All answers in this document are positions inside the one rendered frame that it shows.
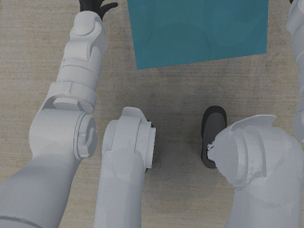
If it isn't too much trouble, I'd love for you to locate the carton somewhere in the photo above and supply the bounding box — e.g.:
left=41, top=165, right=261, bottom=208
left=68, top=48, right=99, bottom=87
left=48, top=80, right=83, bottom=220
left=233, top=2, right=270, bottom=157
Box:
left=127, top=0, right=269, bottom=70

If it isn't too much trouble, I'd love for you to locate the left robot upper arm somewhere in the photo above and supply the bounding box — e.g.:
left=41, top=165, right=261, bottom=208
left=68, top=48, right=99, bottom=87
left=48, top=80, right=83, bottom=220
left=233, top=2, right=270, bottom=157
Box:
left=0, top=108, right=98, bottom=228

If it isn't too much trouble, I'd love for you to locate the right robot upper arm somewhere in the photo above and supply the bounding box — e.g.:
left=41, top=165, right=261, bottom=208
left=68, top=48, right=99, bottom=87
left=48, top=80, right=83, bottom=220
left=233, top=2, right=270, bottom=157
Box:
left=292, top=96, right=304, bottom=144

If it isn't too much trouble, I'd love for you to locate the robot right forearm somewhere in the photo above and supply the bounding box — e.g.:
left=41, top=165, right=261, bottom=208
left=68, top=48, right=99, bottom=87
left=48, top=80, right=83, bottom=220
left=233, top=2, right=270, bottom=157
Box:
left=286, top=0, right=304, bottom=97

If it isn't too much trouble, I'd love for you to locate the robot left forearm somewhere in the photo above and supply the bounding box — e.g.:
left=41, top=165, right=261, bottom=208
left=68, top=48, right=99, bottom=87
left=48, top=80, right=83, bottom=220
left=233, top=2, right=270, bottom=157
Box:
left=28, top=10, right=108, bottom=152

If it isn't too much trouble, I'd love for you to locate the left robot thigh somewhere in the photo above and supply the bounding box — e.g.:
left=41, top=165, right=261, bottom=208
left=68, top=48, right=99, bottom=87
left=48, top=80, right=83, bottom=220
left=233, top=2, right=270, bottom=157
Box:
left=93, top=116, right=156, bottom=228

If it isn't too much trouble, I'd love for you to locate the robot left hand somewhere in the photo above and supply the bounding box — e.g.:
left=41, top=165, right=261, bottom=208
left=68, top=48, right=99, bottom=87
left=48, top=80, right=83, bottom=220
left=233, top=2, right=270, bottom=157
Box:
left=79, top=0, right=119, bottom=22

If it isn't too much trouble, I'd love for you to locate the right robot foot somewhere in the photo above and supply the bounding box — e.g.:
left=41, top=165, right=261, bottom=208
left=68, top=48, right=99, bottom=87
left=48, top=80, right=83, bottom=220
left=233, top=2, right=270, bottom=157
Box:
left=200, top=105, right=227, bottom=169

